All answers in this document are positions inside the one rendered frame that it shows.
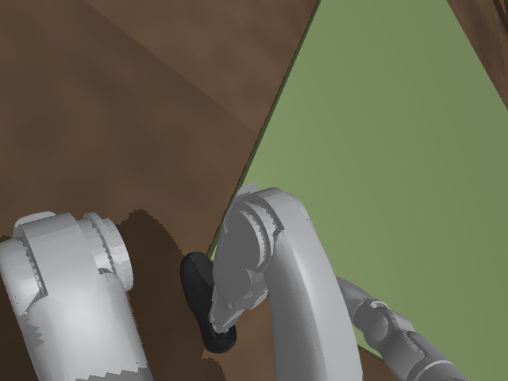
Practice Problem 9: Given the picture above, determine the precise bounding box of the right robot arm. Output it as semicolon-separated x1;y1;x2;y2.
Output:
353;298;469;381

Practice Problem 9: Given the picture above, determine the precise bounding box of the right robot foot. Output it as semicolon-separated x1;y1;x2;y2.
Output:
180;252;237;353

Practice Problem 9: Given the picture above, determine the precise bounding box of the right robot hand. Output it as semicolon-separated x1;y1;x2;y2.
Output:
336;276;373;325

